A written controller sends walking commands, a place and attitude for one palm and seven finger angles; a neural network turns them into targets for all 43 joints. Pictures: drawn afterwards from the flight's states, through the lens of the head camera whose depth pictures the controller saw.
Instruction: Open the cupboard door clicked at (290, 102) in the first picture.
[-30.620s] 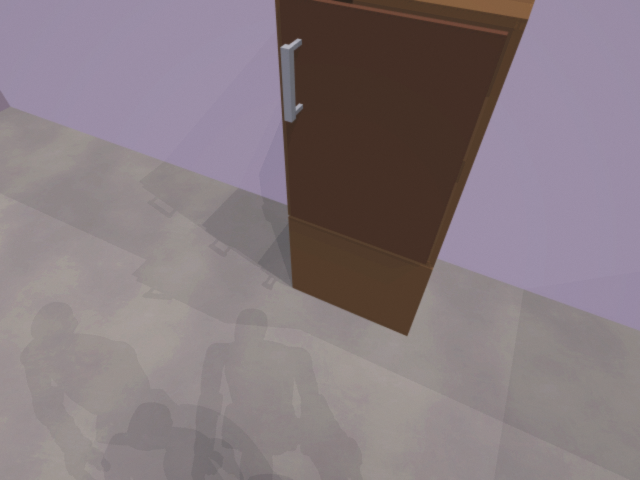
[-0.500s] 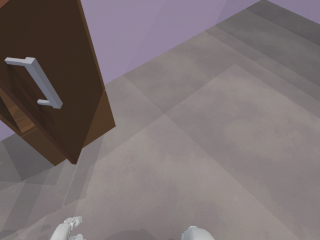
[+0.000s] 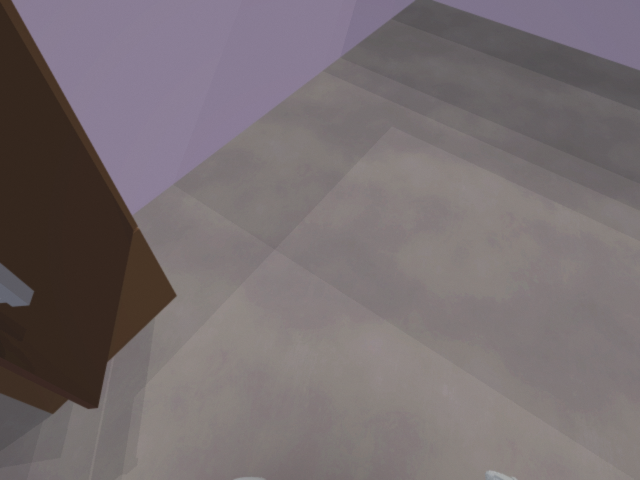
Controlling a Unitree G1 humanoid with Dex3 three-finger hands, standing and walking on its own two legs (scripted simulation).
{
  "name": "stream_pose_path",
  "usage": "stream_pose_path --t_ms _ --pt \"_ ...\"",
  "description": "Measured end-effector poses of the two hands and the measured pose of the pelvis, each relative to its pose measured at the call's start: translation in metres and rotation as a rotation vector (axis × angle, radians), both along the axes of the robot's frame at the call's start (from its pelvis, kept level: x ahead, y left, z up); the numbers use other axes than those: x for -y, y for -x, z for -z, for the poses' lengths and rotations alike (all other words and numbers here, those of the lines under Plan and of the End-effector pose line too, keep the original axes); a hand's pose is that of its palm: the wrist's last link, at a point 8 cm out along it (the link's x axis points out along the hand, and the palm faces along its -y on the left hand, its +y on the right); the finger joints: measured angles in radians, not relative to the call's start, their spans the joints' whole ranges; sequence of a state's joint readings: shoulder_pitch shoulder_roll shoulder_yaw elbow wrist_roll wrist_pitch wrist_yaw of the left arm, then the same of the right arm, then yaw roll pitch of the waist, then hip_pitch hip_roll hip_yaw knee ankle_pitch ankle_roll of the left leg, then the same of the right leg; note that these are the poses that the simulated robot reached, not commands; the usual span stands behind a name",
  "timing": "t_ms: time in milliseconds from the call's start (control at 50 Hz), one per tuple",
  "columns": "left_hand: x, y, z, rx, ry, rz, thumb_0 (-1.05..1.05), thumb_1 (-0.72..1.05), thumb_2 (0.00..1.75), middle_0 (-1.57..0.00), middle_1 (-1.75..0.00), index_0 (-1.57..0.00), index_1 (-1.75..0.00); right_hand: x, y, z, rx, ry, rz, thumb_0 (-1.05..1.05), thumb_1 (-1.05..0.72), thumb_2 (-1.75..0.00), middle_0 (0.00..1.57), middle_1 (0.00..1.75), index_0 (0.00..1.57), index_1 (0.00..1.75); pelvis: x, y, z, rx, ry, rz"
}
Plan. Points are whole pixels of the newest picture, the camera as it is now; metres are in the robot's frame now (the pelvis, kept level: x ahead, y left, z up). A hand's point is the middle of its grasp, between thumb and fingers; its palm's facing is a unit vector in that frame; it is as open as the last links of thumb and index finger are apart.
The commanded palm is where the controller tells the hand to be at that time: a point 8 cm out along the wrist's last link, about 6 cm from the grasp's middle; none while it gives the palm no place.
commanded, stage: walk to a spot facing it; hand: left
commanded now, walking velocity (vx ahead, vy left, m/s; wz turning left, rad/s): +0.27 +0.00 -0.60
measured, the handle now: out of the picture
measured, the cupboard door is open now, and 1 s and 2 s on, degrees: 42 42 42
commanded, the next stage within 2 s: turn to face it in 1.56 s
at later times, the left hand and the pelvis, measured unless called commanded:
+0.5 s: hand (278, 331) +0.36 +0.09 -0.17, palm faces -0.38 -0.91 -0.15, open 7.4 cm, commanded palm none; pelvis +0.16 -0.02 -0.02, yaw -20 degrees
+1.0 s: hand (303, 287) +0.44 +0.06 -0.16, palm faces -0.44 -0.87 -0.23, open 7.4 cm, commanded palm none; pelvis +0.41 -0.13 -0.01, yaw -33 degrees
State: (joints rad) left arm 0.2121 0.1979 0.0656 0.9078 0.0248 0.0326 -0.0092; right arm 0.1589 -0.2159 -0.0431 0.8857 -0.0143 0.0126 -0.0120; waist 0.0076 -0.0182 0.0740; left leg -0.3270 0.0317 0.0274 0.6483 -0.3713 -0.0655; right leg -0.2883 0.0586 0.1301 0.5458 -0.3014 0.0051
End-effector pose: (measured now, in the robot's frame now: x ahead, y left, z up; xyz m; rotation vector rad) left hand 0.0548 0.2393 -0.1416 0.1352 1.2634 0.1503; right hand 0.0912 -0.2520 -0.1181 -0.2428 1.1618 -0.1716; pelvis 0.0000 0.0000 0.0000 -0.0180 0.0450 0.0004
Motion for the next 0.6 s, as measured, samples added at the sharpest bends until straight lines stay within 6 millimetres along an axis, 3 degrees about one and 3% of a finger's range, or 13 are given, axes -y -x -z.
stream_pose_path --t_ms 40,100,240,340,440,520,560,600 --pt "-0.012 -0.006 0.009 -0.023 0.009 0.008 0.00 0.90 0.89 -0.20 -0.30 -0.21 -0.30 -0.008 0.000 -0.002 0.020 0.021 0.008 0.01 -0.90 -0.90 0.20 0.30 0.20 0.30 -0.010 -0.008 0.005 -0.004 0.010 0.024" --pt "-0.024 -0.026 0.007 -0.050 0.019 0.059 0.00 0.90 0.89 -0.20 -0.30 -0.20 -0.30 -0.019 0.014 -0.012 -0.007 0.032 0.046 0.00 -0.90 -0.90 0.20 0.30 0.20 0.30 -0.018 -0.024 -0.003 0.003 0.020 0.074" --pt "-0.024 -0.108 -0.002 -0.007 0.034 0.175 0.01 0.91 0.89 -0.19 -0.29 -0.20 -0.30 -0.041 0.067 -0.019 -0.166 0.016 0.203 0.00 -0.90 -0.90 0.20 0.30 0.20 0.30 -0.024 -0.064 -0.013 0.004 0.044 0.167" --pt "0.007 -0.181 0.000 0.024 0.052 0.288 0.00 0.91 0.89 -0.19 -0.29 -0.20 -0.30 -0.060 0.104 -0.011 -0.296 -0.035 0.340 0.00 -0.90 -0.90 0.20 0.30 0.20 0.30 -0.018 -0.098 -0.007 0.008 0.035 0.240" --pt "0.063 -0.267 0.004 0.098 0.070 0.417 0.00 0.91 0.89 -0.19 -0.29 -0.20 -0.30 -0.076 0.125 0.001 -0.421 -0.113 0.467 0.01 -0.90 -0.90 0.20 0.30 0.20 0.30 0.002 -0.136 0.005 0.016 0.026 0.308" --pt "0.104 -0.321 0.005 0.189 0.059 0.468 0.00 0.91 0.89 -0.19 -0.29 -0.20 -0.30 -0.067 0.113 0.019 -0.471 -0.179 0.544 0.01 -0.90 -0.90 0.20 0.30 0.20 0.30 0.032 -0.173 0.020 0.040 -0.010 0.372" --pt "0.114 -0.333 0.003 0.196 0.042 0.469 0.00 0.91 0.89 -0.19 -0.29 -0.20 -0.30 -0.050 0.088 0.027 -0.440 -0.189 0.566 0.01 -0.90 -0.90 0.20 0.30 0.20 0.30 0.044 -0.187 0.020 0.054 -0.011 0.394" --pt "0.118 -0.337 -0.002 0.157 0.014 0.474 0.00 0.90 0.89 -0.20 -0.29 -0.20 -0.30 -0.026 0.049 0.029 -0.357 -0.182 0.569 0.01 -0.90 -0.90 0.20 0.30 0.20 0.30 0.054 -0.200 0.013 0.061 -0.013 0.405"
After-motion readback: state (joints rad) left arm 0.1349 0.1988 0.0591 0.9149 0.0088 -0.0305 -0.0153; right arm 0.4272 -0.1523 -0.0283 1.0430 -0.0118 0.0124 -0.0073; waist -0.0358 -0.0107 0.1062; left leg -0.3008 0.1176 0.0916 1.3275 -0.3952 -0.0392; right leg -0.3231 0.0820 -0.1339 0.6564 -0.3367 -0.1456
